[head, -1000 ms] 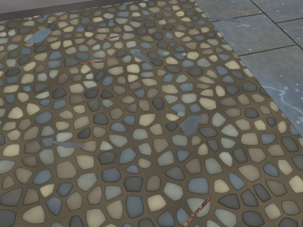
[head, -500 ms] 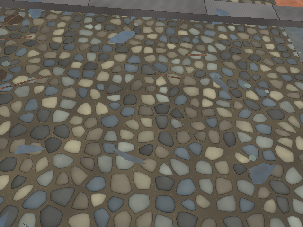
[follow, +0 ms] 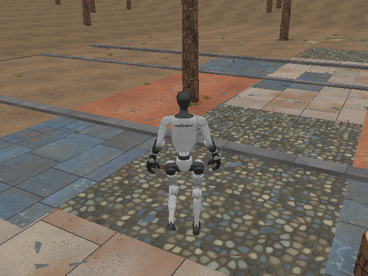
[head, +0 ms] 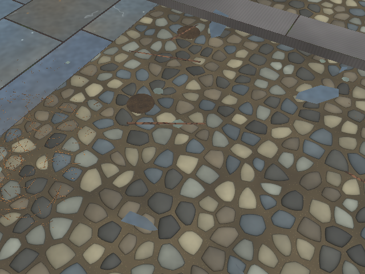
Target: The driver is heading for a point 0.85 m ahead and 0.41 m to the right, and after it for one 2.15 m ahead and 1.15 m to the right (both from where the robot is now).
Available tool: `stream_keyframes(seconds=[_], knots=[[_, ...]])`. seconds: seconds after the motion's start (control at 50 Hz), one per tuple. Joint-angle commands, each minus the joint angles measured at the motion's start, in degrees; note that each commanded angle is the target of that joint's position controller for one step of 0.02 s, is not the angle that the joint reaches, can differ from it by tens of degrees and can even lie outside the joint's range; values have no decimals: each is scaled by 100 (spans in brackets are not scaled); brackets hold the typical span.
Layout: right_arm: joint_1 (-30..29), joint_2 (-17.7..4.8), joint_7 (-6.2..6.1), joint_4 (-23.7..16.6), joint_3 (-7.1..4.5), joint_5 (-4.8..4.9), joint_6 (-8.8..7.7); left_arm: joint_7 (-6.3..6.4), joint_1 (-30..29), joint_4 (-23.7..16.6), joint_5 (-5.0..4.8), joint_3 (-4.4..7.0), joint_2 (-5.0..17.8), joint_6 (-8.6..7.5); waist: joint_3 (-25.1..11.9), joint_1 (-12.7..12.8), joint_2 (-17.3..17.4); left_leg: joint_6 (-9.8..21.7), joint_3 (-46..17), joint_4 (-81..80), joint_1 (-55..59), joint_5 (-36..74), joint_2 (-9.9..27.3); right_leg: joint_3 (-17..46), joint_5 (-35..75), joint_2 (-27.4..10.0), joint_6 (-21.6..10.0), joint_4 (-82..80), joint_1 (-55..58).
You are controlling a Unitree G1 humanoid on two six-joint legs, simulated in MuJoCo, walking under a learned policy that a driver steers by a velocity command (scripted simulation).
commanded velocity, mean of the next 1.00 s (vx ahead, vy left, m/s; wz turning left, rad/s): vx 0.97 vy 0.00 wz -0.69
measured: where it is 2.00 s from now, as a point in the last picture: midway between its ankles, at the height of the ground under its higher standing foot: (267, 142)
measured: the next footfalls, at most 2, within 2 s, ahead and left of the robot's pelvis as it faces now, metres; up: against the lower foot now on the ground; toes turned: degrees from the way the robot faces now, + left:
left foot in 0.26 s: +0.43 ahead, +0.13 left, +0.00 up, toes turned -6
right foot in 0.72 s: +0.78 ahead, -0.16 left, +0.00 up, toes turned -33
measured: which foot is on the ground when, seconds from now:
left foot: up 0.00-0.24, down 0.26-0.70, up 0.72-1.00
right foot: down 0.00-0.26, up 0.28-0.70, down 0.72-1.00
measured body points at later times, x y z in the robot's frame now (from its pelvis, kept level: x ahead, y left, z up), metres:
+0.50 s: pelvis +0.44 +0.01 +0.01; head +0.46 +0.01 +0.46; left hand +0.67 +0.24 -0.09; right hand +0.36 -0.27 -0.11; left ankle +0.39 +0.13 -0.73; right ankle +0.46 -0.12 -0.63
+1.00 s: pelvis +0.84 -0.19 +0.00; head +0.87 -0.21 +0.45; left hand +1.01 +0.05 -0.12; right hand +0.89 -0.51 -0.05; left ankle +1.12 -0.17 -0.66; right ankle +0.75 -0.14 -0.73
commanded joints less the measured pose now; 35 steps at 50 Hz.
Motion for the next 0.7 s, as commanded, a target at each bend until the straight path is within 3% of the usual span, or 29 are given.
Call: stream_keyframes(seconds=[0.02,0.06,0.1,0.12,0.14,0.18,0.2,0.22,0.24,0.26,0.28,0.3,0.32,0.34,0.36,0.4,0.44,0.48,0.52,0.56,0.58,0.62,0.64,0.66,0.68,0.7], knots=[[-105,372,123,-638,244,-135,13,-97,664,149,-133,-82,23,-226,136,-216,-638,-122,-491,-379,-1501,32,526,2542,-779,-1477,-978,-2068,791],[-756,173,152,-962,291,-206,2,-105,731,163,-207,-56,194,-256,393,-267,-486,-313,-97,-1094,-1916,537,800,2270,-289,-1401,-1128,-2375,729],[-1323,174,232,-1171,405,-111,-64,-119,619,62,-231,-19,322,-254,531,-230,-337,-475,199,-2643,-901,1241,743,1575,349,-1008,-964,-2648,-5],[-1483,215,281,-1185,449,-40,-92,-133,639,41,-252,28,513,-260,518,-193,-353,-522,449,-3112,-107,1458,558,1348,830,-908,-908,-2804,-392],[-1593,181,293,-1188,454,3,-107,-150,777,51,-282,82,751,-270,472,-132,-416,-540,604,-3267,392,1572,421,1372,1284,-1004,-931,-2922,-434],[-1700,-19,203,-1185,399,24,-123,-173,1039,113,-306,111,934,-240,412,-68,-437,-521,619,-3735,548,1542,312,1384,2167,-1129,-899,-2619,315],[-1586,-133,128,-1143,345,4,-141,-174,1181,165,-306,106,972,-213,232,-109,-463,-484,608,-3992,765,1325,188,1332,3065,-1141,-831,-2110,774],[-1107,-286,44,-999,263,-33,-168,-169,1300,226,-307,116,1059,-179,-191,-336,-475,-423,644,-4198,1384,999,-1,1211,3981,-1057,-757,-1188,1072],[-172,-429,-53,-705,169,-87,-189,-154,1313,245,-325,129,1102,-141,-738,-765,-455,-379,701,-4287,2572,850,-96,1083,4107,-830,-674,118,794],[792,-758,-184,-527,32,-191,-220,-157,1160,153,-342,91,936,-143,-1260,-1242,-394,-305,60,-4178,3983,287,669,1037,2866,-521,-600,1727,-354],[1523,-1265,-276,-467,-83,-362,-236,-136,1316,-113,-361,-97,-17,-151,-2053,-1120,905,-247,-2200,-4587,5167,-1736,2492,872,-1232,-83,-530,3851,-1743],[1408,-1305,-259,-510,-132,-245,-159,-108,1515,-328,-583,-81,104,-105,-2537,-897,1433,74,-4335,-5812,4934,-2656,3032,1023,-1110,37,-599,4895,-2403],[791,-765,-241,-523,-43,-170,-142,-80,972,-301,-467,-29,331,-9,-1402,-698,654,40,-3504,-5895,4150,-2732,2632,997,-455,-334,-606,5041,-2814],[484,-376,-215,-501,34,-97,-179,-134,619,-315,-369,-40,269,32,-733,-611,264,5,-2504,-5855,3406,-1661,2369,943,-108,-503,-554,4745,-2819],[356,-229,-198,-433,60,-108,-206,-186,544,-282,-327,-35,190,94,-481,-433,164,-79,-1850,-5952,2929,-750,2134,944,-23,-621,-480,4569,-2621],[494,-13,-197,-200,112,8,-292,-278,515,-314,-194,-47,-24,288,-187,-165,370,-195,-865,-6109,2373,237,1898,910,-8,-803,-402,4394,-2425],[656,138,-167,24,135,131,-389,-345,37,-544,-152,-67,-126,427,45,-86,321,-259,-186,-6265,2383,1161,1822,823,173,-891,-382,4317,-2781],[695,177,-167,134,149,136,-438,-422,-459,-798,-131,-117,-160,457,206,-37,266,-337,566,-6421,2291,1950,1659,630,730,-861,-391,3998,-2919],[619,81,-200,205,132,105,-468,-490,-871,-997,-160,-172,-111,446,387,49,246,-425,1212,-6567,2141,2455,1437,422,1348,-781,-459,3286,-2710],[660,-135,-246,264,97,96,-459,-574,-1309,-1147,-164,-220,-1,440,607,31,-15,-537,1722,-6790,2113,2891,1311,-18,1706,-614,-610,2223,-2242],[751,-260,-271,305,83,95,-446,-603,-1505,-1213,-160,-246,12,436,693,9,-65,-599,1931,-6765,2161,3576,1289,-284,1765,-458,-717,1769,-1919],[1034,-600,-345,335,29,87,-378,-593,-1431,-1180,-170,-231,180,427,430,112,67,-700,2080,-6098,2693,6166,1352,-711,1601,32,-903,1391,-1235],[1045,-813,-401,313,-24,68,-299,-556,-1068,-1091,-182,-195,316,426,170,354,258,-734,2065,-5491,2948,7183,1462,-758,1316,224,-986,1328,-830],[895,-1010,-444,254,-80,29,-193,-507,-345,-921,-190,-117,517,420,-244,782,385,-709,2003,-4495,2980,7786,1594,-681,1011,376,-1099,1324,-76],[611,-1137,-457,136,-127,0,-89,-431,784,-611,-189,15,763,410,-752,1316,439,-599,1854,-3086,2638,7817,1704,-451,679,471,-1265,1258,1088],[486,-1116,-409,58,-140,-39,-19,-297,1772,-244,-194,191,1028,401,-1161,1639,116,-561,1779,-1154,1744,6207,1474,-14,271,526,-1402,865,2515]])
Velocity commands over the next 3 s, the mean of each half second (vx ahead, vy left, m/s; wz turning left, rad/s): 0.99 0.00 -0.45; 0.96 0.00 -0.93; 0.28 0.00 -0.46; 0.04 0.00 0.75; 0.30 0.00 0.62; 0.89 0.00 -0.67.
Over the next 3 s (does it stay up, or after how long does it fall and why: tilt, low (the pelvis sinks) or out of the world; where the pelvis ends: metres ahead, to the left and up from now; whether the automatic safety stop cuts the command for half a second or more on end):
stays up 1.40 -0.44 -0.02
